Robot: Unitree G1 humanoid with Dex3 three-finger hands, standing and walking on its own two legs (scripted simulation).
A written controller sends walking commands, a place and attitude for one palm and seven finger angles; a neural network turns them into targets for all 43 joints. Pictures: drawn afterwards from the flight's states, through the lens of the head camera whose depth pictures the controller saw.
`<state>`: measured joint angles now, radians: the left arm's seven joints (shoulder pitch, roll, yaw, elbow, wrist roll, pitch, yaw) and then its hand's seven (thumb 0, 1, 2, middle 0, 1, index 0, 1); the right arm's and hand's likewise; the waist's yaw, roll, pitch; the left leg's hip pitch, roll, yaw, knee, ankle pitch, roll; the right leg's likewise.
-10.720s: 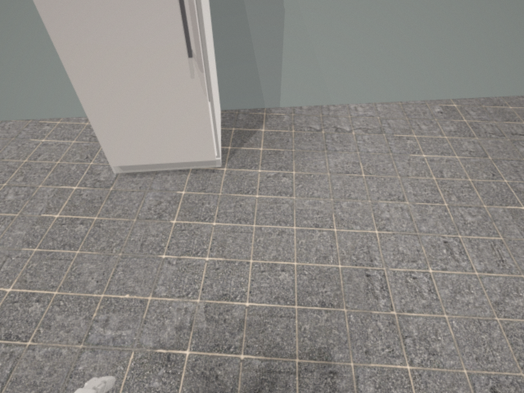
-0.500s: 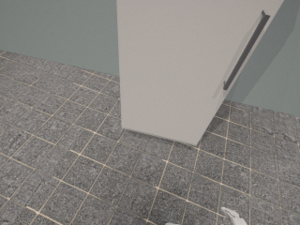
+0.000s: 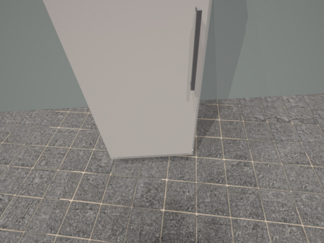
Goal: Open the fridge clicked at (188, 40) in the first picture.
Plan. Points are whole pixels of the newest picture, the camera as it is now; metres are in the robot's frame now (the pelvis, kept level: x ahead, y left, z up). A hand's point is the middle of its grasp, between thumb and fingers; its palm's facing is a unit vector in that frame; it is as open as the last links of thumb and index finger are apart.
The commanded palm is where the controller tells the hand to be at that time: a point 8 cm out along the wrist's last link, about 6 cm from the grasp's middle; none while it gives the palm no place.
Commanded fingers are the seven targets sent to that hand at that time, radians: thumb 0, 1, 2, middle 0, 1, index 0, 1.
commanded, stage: take the last steps up to it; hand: right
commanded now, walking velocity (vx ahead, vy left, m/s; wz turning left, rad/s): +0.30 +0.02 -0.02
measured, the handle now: (194, 53) +0.79 -0.11 +0.08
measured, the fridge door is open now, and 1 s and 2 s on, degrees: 0 0 0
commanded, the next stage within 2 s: come to a stop and stand still in 0.84 s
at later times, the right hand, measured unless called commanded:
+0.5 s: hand (207, 212) +0.26 -0.12 -0.17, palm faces +0.01 +0.98 -0.20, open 7.3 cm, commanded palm none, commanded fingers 0.00 -0.90 -0.90 0.20 0.30 0.20 0.30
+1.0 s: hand (216, 216) +0.25 -0.15 -0.19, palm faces +0.11 +0.99 -0.13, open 7.3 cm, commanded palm none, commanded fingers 0.00 -0.90 -0.90 0.20 0.30 0.20 0.30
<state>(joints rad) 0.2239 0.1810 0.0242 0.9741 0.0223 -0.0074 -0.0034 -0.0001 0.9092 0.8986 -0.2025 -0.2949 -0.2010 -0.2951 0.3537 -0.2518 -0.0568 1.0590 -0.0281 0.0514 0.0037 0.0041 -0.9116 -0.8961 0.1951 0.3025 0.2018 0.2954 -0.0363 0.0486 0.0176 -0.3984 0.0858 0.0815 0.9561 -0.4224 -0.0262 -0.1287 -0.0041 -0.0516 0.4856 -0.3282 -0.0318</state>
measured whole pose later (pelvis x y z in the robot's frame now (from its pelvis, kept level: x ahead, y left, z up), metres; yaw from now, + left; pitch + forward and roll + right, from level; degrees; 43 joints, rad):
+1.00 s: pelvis +0.30 +0.01 +0.00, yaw -1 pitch -2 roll +1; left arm 0.17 0.14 0.04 1.01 0.01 -0.06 0.02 -0.02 0.94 0.90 -0.20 -0.30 -0.20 -0.30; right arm 0.36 -0.14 -0.03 1.14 -0.02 -0.01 -0.01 0.00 -0.91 -0.90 0.20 0.30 0.20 0.30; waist -0.03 0.03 0.05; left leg -0.32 0.07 0.09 0.99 -0.50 -0.01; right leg -0.26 -0.05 -0.16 0.54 -0.24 -0.05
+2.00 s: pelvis +0.25 +0.02 +0.01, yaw -3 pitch -1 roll +1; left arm 0.37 0.12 0.01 1.10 0.02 0.00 0.02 0.00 0.91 0.90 -0.20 -0.30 -0.20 -0.30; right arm 0.30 -0.21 -0.06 1.10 -0.03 0.04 0.01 0.00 -0.91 -0.90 0.19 0.30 0.20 0.30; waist 0.00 0.04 -0.02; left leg -0.44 0.03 0.02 0.89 -0.29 -0.04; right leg -0.06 -0.02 -0.04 0.32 -0.25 -0.01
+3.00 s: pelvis +0.20 +0.02 +0.00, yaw -3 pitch -4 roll +0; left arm 0.31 0.25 0.03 1.05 0.02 0.02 0.00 0.00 0.91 0.90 -0.21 -0.30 -0.20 -0.30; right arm 0.36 -0.26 -0.02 1.04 -0.02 0.01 -0.02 0.00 -0.91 -0.90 0.20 0.30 0.20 0.30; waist -0.01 -0.01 0.01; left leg -0.24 0.07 0.04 0.43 -0.16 -0.03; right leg -0.16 0.00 -0.04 0.48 -0.26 -0.02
